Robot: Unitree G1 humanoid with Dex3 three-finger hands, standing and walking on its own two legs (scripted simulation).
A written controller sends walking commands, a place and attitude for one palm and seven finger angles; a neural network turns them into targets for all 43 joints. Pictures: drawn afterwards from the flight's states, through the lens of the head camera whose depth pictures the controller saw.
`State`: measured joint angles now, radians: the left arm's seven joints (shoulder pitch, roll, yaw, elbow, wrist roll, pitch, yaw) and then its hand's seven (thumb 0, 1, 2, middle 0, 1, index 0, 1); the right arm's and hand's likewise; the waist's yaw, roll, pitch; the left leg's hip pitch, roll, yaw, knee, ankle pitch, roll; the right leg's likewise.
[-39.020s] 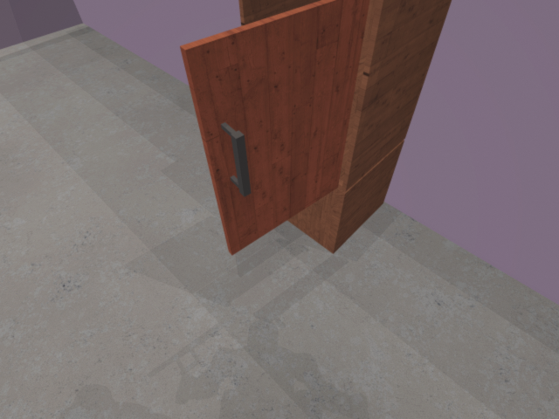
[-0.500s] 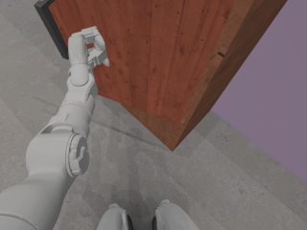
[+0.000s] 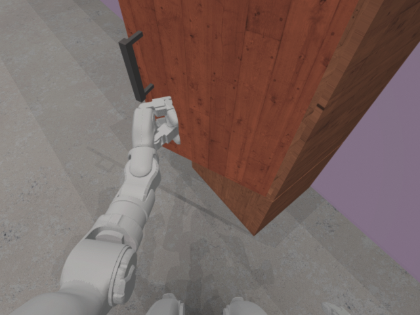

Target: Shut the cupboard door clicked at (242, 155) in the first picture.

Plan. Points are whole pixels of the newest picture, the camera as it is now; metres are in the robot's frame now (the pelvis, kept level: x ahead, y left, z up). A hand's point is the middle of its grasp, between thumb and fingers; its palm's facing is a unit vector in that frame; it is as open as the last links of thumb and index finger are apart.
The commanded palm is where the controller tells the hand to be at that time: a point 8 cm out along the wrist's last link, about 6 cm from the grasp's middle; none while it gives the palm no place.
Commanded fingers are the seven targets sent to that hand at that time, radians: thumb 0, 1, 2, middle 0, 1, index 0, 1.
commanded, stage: draw the hand back to the body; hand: left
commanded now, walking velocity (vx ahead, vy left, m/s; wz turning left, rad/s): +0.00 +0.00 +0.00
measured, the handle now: (139, 68) +0.64 +0.14 +0.07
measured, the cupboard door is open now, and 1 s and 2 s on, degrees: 22 22 22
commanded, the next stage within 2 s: step back with the hand held close in 1.70 s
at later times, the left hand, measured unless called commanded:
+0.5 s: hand (130, 143) +0.39 +0.12 +0.12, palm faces +0.01 -1.00 -0.02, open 3.1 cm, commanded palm +0.34 +0.17 +0.13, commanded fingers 0.00 0.90 0.90 -1.30 -1.50 -1.30 -1.50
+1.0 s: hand (17, 199) +0.27 +0.22 +0.18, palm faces +0.23 -0.94 -0.26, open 3.8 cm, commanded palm +0.22 +0.27 +0.20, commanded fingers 0.00 0.90 0.90 -0.61 -0.75 -0.61 -0.75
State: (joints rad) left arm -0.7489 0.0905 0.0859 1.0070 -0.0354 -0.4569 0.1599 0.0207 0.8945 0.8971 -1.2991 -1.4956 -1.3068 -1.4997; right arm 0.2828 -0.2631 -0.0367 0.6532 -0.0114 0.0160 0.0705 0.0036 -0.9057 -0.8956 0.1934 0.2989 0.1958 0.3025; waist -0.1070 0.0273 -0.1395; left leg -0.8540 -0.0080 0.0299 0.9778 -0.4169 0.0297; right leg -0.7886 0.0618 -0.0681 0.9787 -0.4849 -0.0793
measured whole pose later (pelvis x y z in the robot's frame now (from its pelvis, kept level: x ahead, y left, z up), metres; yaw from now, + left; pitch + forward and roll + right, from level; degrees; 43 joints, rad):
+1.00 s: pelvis +0.02 +0.03 +0.07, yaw +1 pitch -3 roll +0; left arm 0.20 0.28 0.08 -0.15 -0.08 0.00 0.07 0.02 0.89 0.90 -0.87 -1.03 -0.88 -1.03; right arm 0.13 -0.21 0.08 0.55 0.04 0.05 -0.06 0.01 -0.90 -0.90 0.20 0.30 0.20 0.30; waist 0.05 0.06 -0.01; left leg -0.16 -0.05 0.03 0.44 -0.23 0.06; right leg -0.09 0.03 -0.04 0.42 -0.28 -0.04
